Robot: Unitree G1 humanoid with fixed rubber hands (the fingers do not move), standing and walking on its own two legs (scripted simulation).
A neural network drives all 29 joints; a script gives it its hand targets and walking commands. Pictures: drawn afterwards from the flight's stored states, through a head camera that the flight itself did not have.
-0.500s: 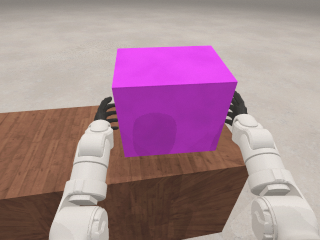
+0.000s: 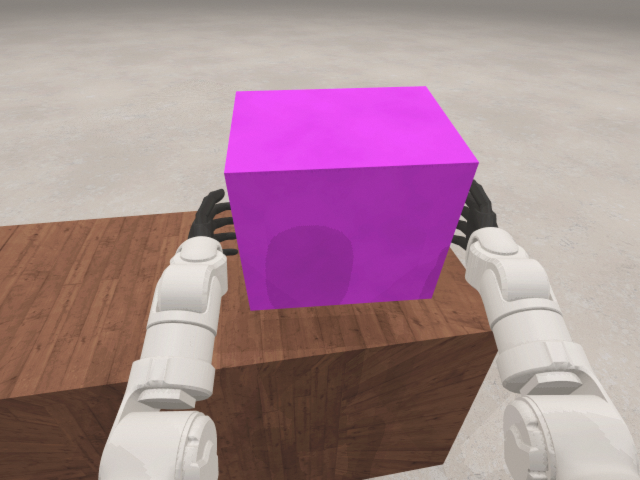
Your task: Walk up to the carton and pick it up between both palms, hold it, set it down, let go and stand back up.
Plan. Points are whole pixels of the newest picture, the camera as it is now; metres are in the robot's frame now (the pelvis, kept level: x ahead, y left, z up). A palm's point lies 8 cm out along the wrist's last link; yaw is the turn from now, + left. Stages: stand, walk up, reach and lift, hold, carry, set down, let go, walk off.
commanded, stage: hold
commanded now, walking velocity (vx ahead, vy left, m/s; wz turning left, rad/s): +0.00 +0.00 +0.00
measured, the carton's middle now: (337, 199) +0.46 +0.02 +0.19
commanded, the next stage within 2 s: none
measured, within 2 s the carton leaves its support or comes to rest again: neither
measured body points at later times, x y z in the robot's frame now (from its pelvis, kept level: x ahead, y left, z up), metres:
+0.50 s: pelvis +0.00 +0.00 +0.00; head -0.05 +0.02 +0.45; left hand +0.38 +0.19 +0.18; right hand +0.41 -0.15 +0.19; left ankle +0.11 +0.07 -0.74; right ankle +0.02 -0.12 -0.74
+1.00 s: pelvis +0.00 +0.00 +0.00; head -0.05 +0.02 +0.45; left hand +0.38 +0.19 +0.17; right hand +0.41 -0.16 +0.17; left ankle +0.11 +0.07 -0.74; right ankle +0.02 -0.12 -0.74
